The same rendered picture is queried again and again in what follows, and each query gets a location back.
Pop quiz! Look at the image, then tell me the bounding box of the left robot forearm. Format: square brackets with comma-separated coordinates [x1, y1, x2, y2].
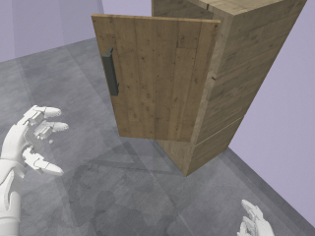
[0, 158, 28, 236]

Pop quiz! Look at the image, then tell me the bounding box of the cupboard door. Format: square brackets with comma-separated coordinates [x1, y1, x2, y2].
[91, 14, 221, 143]

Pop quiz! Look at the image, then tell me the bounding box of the left robot hand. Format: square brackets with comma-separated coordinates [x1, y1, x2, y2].
[0, 105, 69, 176]

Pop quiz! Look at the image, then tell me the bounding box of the handle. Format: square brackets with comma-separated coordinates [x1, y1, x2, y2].
[101, 46, 119, 96]

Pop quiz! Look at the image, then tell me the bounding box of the right robot hand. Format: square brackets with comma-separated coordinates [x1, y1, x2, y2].
[237, 200, 275, 236]

